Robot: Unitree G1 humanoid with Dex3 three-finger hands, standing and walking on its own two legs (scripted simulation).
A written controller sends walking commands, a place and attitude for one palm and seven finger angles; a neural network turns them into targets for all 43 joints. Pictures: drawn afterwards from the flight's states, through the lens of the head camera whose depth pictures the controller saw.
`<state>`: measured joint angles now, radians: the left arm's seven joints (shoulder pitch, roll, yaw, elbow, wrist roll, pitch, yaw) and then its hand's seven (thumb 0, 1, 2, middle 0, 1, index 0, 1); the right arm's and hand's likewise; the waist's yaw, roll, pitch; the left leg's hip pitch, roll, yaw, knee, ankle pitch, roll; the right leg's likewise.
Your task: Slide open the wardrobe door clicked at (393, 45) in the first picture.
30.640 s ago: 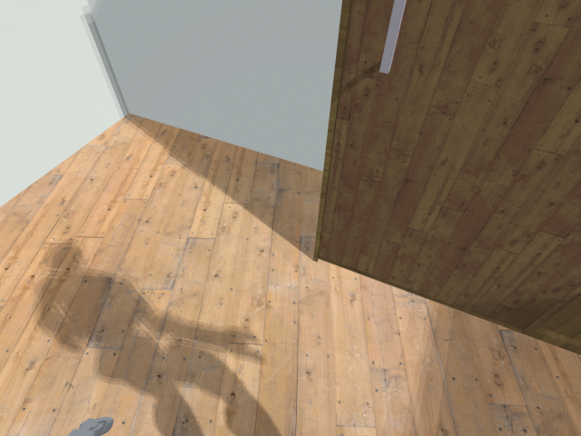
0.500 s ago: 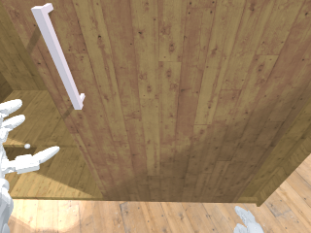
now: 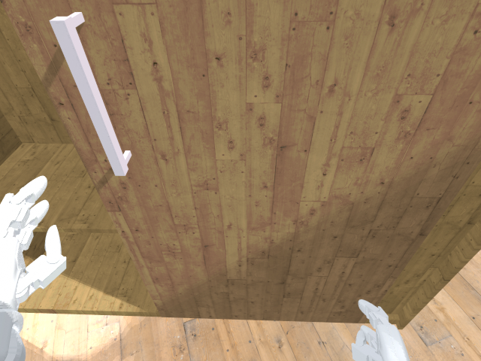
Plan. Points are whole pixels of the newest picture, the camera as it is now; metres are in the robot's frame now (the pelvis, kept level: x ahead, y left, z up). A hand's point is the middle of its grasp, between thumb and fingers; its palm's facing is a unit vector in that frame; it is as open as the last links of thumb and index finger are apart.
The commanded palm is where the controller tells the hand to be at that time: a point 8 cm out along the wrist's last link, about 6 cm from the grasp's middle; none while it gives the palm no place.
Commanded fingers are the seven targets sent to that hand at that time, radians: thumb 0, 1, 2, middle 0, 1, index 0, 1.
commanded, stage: draw the hand back to the body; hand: left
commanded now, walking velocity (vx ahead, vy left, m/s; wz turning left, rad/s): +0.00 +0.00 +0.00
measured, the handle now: (101, 104) +0.42 +0.30 +0.24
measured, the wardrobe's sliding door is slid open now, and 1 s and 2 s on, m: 0.64 0.64 0.64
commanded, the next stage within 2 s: step back with the hand held close in 0.20 s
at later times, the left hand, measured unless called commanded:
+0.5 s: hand (46, 255) +0.18 +0.28 +0.16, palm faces +0.43 -0.80 -0.42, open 7.4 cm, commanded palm +0.12 +0.31 +0.17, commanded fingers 0.00 0.90 0.90 -0.20 -0.30 -0.20 -0.30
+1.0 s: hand out of the picture +0.12 +0.32 +0.15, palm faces +0.44 -0.77 -0.46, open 7.4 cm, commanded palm +0.06 +0.35 +0.17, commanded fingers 0.00 0.90 0.90 -0.20 -0.30 -0.20 -0.30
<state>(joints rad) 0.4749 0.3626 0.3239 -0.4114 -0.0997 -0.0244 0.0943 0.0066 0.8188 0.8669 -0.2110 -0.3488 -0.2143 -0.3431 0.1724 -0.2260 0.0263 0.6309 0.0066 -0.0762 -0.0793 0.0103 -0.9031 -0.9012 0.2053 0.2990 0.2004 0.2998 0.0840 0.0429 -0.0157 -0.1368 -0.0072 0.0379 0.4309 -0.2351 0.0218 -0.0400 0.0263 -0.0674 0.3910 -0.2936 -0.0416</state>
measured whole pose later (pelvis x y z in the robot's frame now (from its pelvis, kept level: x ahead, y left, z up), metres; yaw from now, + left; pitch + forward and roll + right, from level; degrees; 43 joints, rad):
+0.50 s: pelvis -0.02 +0.01 +0.00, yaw +0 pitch -1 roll -1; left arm 0.47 0.39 0.38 -0.40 -0.08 -0.09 0.11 0.01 0.89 0.90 -0.21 -0.31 -0.21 -0.30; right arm 0.18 -0.24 0.03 0.60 0.01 0.01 -0.07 0.01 -0.90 -0.90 0.21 0.30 0.20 0.30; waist 0.03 0.04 -0.01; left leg -0.22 0.00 0.04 0.44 -0.20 0.04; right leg -0.12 0.03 -0.06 0.37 -0.24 -0.02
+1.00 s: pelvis -0.08 +0.05 -0.01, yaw +1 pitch +0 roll -2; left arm 0.50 0.40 0.42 -0.46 -0.02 -0.19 0.12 0.01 0.89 0.90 -0.21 -0.31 -0.21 -0.30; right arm 0.21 -0.22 0.03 0.56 0.01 -0.05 -0.08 0.01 -0.90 -0.90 0.21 0.30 0.20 0.30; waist 0.03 0.01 0.02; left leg -0.39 -0.03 0.04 0.54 -0.17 0.09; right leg -0.29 0.01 -0.04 0.51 -0.22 0.01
